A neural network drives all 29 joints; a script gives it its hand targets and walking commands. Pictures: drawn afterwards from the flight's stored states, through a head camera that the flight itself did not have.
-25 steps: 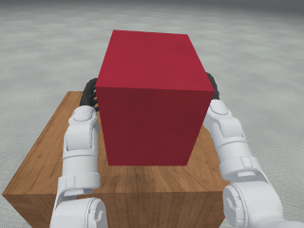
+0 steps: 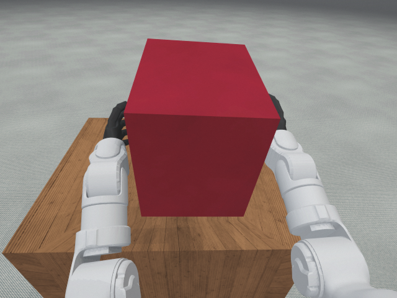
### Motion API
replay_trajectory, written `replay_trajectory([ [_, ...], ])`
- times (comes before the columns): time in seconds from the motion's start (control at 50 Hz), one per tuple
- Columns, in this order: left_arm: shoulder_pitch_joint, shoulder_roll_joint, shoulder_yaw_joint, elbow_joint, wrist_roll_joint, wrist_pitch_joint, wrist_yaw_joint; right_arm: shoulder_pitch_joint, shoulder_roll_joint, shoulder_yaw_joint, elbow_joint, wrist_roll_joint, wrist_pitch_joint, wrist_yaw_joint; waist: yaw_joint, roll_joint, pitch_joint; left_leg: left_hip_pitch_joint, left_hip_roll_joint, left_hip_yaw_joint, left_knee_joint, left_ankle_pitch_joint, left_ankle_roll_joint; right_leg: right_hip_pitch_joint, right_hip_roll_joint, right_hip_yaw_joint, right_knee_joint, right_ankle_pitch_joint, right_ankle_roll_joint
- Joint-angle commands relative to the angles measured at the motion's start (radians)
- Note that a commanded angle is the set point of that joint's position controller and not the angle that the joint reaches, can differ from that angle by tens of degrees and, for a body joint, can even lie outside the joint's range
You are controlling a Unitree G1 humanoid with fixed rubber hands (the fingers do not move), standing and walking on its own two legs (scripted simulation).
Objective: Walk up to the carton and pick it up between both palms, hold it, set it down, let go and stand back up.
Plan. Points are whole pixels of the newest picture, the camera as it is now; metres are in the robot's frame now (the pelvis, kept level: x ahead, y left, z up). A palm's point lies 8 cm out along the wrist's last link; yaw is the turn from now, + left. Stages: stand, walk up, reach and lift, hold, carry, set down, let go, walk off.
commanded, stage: hold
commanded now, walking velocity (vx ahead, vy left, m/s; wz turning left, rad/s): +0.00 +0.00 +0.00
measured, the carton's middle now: (195, 126) +0.44 -0.01 +0.19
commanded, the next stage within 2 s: none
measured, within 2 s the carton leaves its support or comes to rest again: neither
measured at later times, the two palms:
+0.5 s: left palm (113, 140) +0.37 +0.15 +0.20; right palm (273, 131) +0.37 -0.16 +0.21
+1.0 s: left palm (113, 141) +0.37 +0.16 +0.20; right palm (272, 131) +0.38 -0.16 +0.21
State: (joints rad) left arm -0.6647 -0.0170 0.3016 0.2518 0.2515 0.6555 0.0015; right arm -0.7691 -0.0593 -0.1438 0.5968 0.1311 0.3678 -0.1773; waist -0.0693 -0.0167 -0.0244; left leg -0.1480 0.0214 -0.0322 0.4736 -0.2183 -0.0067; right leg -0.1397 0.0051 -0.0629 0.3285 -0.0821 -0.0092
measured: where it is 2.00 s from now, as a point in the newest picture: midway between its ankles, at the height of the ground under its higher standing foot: outside the picture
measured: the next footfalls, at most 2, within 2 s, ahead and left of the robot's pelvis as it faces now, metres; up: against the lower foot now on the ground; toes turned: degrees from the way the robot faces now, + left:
none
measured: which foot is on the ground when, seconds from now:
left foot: down 0.00-1.00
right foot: down 0.00-1.00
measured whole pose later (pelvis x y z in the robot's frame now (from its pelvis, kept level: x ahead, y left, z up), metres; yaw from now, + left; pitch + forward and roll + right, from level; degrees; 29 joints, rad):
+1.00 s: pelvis +0.00 +0.00 +0.00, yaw +0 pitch -7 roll -2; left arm -0.66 -0.02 0.30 0.22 0.27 0.66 -0.01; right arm -0.77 -0.06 -0.14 0.58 0.13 0.37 -0.18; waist -0.07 -0.02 0.00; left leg -0.13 0.02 -0.03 0.47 -0.22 -0.01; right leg -0.12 0.01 -0.06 0.32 -0.08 -0.01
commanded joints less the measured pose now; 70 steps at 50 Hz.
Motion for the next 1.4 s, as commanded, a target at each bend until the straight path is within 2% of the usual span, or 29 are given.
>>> replay_trajectory([
  [0.0,-0.732,-0.515,-0.381,-0.155,-0.118,-0.057,-0.154,-0.747,0.595,0.379,-0.262,0.089,-0.068,0.161,0.004,0.01,-0.423,-0.052,-0.076,0.035,-0.229,0.071,0.005,0.407,0.032,0.01,-0.042,-0.036,0.03],
  [0.04,-0.753,-0.505,-0.369,-0.171,-0.118,-0.071,-0.154,-0.762,0.619,0.402,-0.291,0.088,-0.076,0.165,0.018,-0.004,-0.455,-0.086,-0.081,0.039,-0.23,0.053,0.018,0.432,0.026,0.011,-0.033,-0.033,0.035],
  [0.1,-0.762,-0.533,-0.415,-0.202,-0.14,-0.071,-0.153,-0.76,0.614,0.393,-0.302,0.096,-0.083,0.163,-0.002,0.035,-0.477,-0.057,-0.078,0.038,-0.219,0.1,0.003,0.428,0.029,0.007,-0.027,0.007,0.027],
  [0.16,-0.737,-0.519,-0.393,-0.194,-0.119,-0.067,-0.154,-0.755,0.613,0.407,-0.317,0.104,-0.082,0.158,0.007,0.033,-0.478,-0.049,-0.084,0.036,-0.214,0.108,0.007,0.435,0.026,0.011,-0.029,0.022,0.034],
  [0.22,-0.707,-0.516,-0.392,-0.19,-0.119,-0.061,-0.163,-0.719,0.594,0.399,-0.288,0.098,-0.071,0.154,-0.011,0.015,-0.446,-0.043,-0.082,0.032,-0.224,0.125,0.003,0.443,0.033,0.004,-0.032,0.039,0.033],
  [0.26,-0.747,-0.527,-0.401,-0.196,-0.122,-0.069,-0.157,-0.752,0.618,0.406,-0.302,0.097,-0.078,0.159,0.001,0.027,-0.461,-0.054,-0.083,0.041,-0.219,0.092,0.006,0.426,0.028,0.009,-0.033,-0.002,0.032],
  [0.34,-0.774,-0.543,-0.434,-0.249,-0.146,-0.076,-0.146,-0.736,0.613,0.413,-0.313,0.112,-0.081,0.159,-0.006,0.047,-0.512,-0.033,-0.08,0.035,-0.203,0.138,-0.008,0.44,0.034,0.008,-0.025,0.04,0.031],
  [0.36,-0.745,-0.542,-0.433,-0.236,-0.146,-0.071,-0.148,-0.749,0.607,0.42,-0.338,0.11,-0.083,0.159,-0.009,0.027,-0.51,-0.027,-0.083,0.031,-0.201,0.161,-0.005,0.442,0.036,0.004,-0.021,0.067,0.03],
  [0.4,-0.745,-0.552,-0.455,-0.248,-0.152,-0.073,-0.147,-0.746,0.605,0.431,-0.356,0.117,-0.086,0.154,-0.015,0.052,-0.543,-0.008,-0.083,0.027,-0.193,0.195,-0.017,0.446,0.042,0.003,-0.017,0.091,0.029],
  [0.56,-0.75,-0.507,-0.374,-0.176,-0.112,-0.059,-0.164,-0.734,0.586,0.366,-0.251,0.078,-0.071,0.167,-0.004,0.01,-0.416,-0.077,-0.074,0.039,-0.241,0.042,0.01,0.415,0.032,0.002,-0.041,-0.062,0.025],
  [0.58,-0.757,-0.519,-0.37,-0.158,-0.098,-0.057,-0.162,-0.735,0.595,0.359,-0.235,0.076,-0.073,0.171,-0.002,0.042,-0.395,-0.074,-0.075,0.042,-0.249,0.024,0.006,0.392,0.032,0.002,-0.04,-0.088,0.021],
  [0.6,-0.735,-0.502,-0.345,-0.119,-0.086,-0.053,-0.161,-0.767,0.59,0.356,-0.253,0.072,-0.079,0.174,0.019,0.016,-0.382,-0.102,-0.075,0.047,-0.254,0.006,0.013,0.404,0.03,0.005,-0.047,-0.107,0.021],
  [0.78,-0.744,-0.548,-0.452,-0.292,-0.156,-0.08,-0.149,-0.73,0.618,0.426,-0.374,0.115,-0.097,0.158,-0.015,0.033,-0.548,-0.01,-0.086,0.034,-0.194,0.209,-0.011,0.466,0.038,0.002,-0.016,0.111,0.032],
  [0.8,-0.762,-0.545,-0.442,-0.257,-0.147,-0.076,-0.147,-0.727,0.605,0.419,-0.331,0.115,-0.086,0.157,-0.014,0.051,-0.508,-0.013,-0.086,0.033,-0.196,0.173,-0.013,0.441,0.036,0.006,-0.025,0.062,0.031],
  [0.82,-0.748,-0.552,-0.447,-0.271,-0.148,-0.075,-0.145,-0.754,0.614,0.436,-0.384,0.123,-0.098,0.155,-0.004,0.036,-0.549,-0.016,-0.087,0.032,-0.194,0.192,-0.009,0.458,0.041,0.0,-0.016,0.084,0.031],
  [0.84,-0.714,-0.536,-0.432,-0.239,-0.136,-0.067,-0.147,-0.709,0.604,0.417,-0.328,0.099,-0.082,0.153,-0.023,0.027,-0.487,-0.007,-0.083,0.03,-0.201,0.181,-0.01,0.441,0.039,0.0,-0.025,0.076,0.03],
  [0.86,-0.696,-0.516,-0.412,-0.227,-0.123,-0.062,-0.155,-0.694,0.595,0.424,-0.32,0.108,-0.078,0.151,-0.007,0.021,-0.476,-0.022,-0.086,0.035,-0.204,0.17,-0.004,0.458,0.034,0.003,-0.027,0.074,0.035],
  [0.9,-0.711,-0.503,-0.388,-0.203,-0.108,-0.056,-0.159,-0.69,0.574,0.39,-0.276,0.09,-0.071,0.155,-0.015,0.021,-0.413,-0.044,-0.085,0.04,-0.23,0.109,0.002,0.431,0.029,0.002,-0.042,0.004,0.032],
  [1.0,-0.72,-0.518,-0.398,-0.212,-0.116,-0.062,-0.165,-0.722,0.598,0.4,-0.311,0.089,-0.08,0.159,-0.004,0.017,-0.436,-0.048,-0.083,0.044,-0.227,0.113,0.004,0.429,0.032,0.001,-0.037,0.009,0.032],
  [1.06,-0.723,-0.528,-0.427,-0.246,-0.13,-0.068,-0.159,-0.689,0.599,0.417,-0.317,0.089,-0.077,0.156,-0.017,0.012,-0.483,-0.014,-0.079,0.041,-0.216,0.157,-0.003,0.452,0.037,-0.003,-0.029,0.057,0.029],
  [1.12,-0.694,-0.517,-0.394,-0.214,-0.112,-0.057,-0.163,-0.713,0.601,0.42,-0.342,0.103,-0.079,0.153,0.004,0.016,-0.458,-0.032,-0.082,0.042,-0.216,0.145,0.006,0.448,0.031,0.005,-0.031,0.044,0.033],
  [1.14,-0.713,-0.536,-0.43,-0.27,-0.137,-0.062,-0.161,-0.702,0.596,0.417,-0.345,0.103,-0.086,0.154,-0.016,0.028,-0.492,-0.017,-0.082,0.04,-0.21,0.177,-0.006,0.461,0.037,-0.003,-0.026,0.077,0.029],
  [1.16,-0.731,-0.536,-0.445,-0.291,-0.144,-0.067,-0.157,-0.714,0.602,0.426,-0.356,0.114,-0.086,0.153,-0.013,0.043,-0.518,-0.012,-0.083,0.038,-0.204,0.198,-0.012,0.467,0.036,0.002,-0.021,0.094,0.033],
  [1.18,-0.709,-0.528,-0.425,-0.236,-0.127,-0.059,-0.155,-0.716,0.589,0.428,-0.337,0.106,-0.079,0.154,-0.003,0.031,-0.476,-0.015,-0.084,0.039,-0.209,0.173,-0.007,0.451,0.037,-0.001,-0.033,0.062,0.032],
  [1.22,-0.727,-0.522,-0.425,-0.259,-0.129,-0.063,-0.154,-0.722,0.606,0.43,-0.338,0.109,-0.08,0.158,0.004,0.023,-0.501,-0.023,-0.083,0.037,-0.212,0.163,-0.001,0.45,0.038,0.002,-0.029,0.049,0.032],
  [1.24,-0.717,-0.538,-0.445,-0.269,-0.142,-0.061,-0.154,-0.704,0.601,0.427,-0.347,0.104,-0.081,0.154,-0.022,0.026,-0.517,-0.004,-0.083,0.035,-0.202,0.188,-0.01,0.457,0.039,-0.002,-0.023,0.086,0.029],
  [1.3,-0.7,-0.523,-0.413,-0.219,-0.118,-0.05,-0.158,-0.681,0.586,0.411,-0.304,0.103,-0.071,0.156,-0.009,0.032,-0.454,-0.021,-0.079,0.036,-0.214,0.156,-0.01,0.443,0.036,-0.002,-0.032,0.043,0.029],
  [1.34,-0.714,-0.538,-0.417,-0.237,-0.121,-0.049,-0.168,-0.671,0.58,0.392,-0.288,0.09,-0.069,0.159,-0.035,0.038,-0.447,-0.016,-0.075,0.035,-0.216,0.148,-0.014,0.439,0.038,-0.002,-0.035,0.036,0.023],
  [1.38,-0.704,-0.532,-0.406,-0.199,-0.116,-0.047,-0.167,-0.718,0.568,0.394,-0.327,0.101,-0.077,0.159,-0.014,0.031,-0.445,-0.033,-0.078,0.033,-0.22,0.132,-0.006,0.428,0.039,-0.004,-0.036,0.007,0.026],
])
